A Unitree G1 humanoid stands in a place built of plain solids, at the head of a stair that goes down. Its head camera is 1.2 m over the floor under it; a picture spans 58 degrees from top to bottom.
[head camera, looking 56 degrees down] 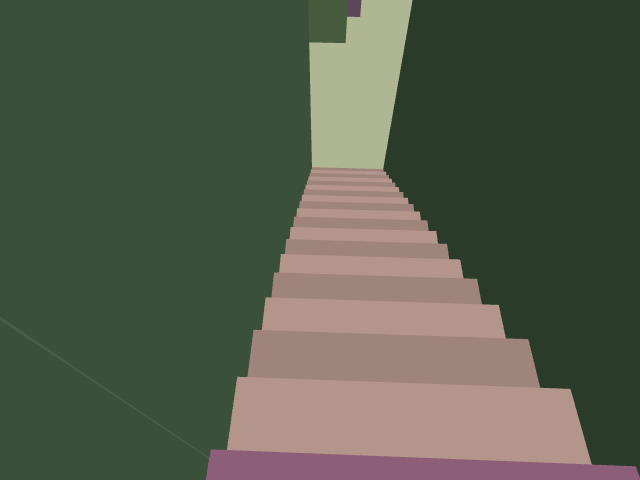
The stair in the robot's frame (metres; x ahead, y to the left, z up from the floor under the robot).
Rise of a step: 0.19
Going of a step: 0.24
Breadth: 1.06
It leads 2 degrees to the right of straight ahead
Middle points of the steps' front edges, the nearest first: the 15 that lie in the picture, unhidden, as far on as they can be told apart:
0.16 -0.25 0.00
0.39 -0.26 -0.19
0.63 -0.27 -0.39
0.87 -0.28 -0.58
1.11 -0.29 -0.77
1.35 -0.30 -0.97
1.59 -0.30 -1.16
1.82 -0.31 -1.36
2.06 -0.32 -1.55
2.30 -0.33 -1.75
2.54 -0.34 -1.94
2.78 -0.35 -2.13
3.02 -0.36 -2.33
3.26 -0.37 -2.52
3.49 -0.37 -2.72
